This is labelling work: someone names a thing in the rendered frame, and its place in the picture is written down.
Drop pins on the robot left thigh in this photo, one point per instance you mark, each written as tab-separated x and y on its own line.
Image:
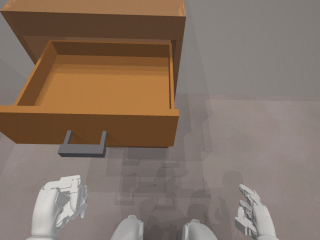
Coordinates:
129	229

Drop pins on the robot right thigh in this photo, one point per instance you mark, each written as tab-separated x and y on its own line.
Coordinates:
197	231

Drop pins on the robot thigh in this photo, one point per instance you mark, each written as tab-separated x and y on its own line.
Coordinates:
129	229
197	231

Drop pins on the robot right hand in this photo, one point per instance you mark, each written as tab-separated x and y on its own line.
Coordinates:
258	221

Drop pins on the drawer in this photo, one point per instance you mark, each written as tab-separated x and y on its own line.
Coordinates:
87	87

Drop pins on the robot left hand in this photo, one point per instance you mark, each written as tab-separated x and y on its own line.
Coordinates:
68	194

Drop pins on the handle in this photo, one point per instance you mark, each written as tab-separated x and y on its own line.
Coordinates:
82	150

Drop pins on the cabinet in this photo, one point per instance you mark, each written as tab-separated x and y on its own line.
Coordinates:
35	22

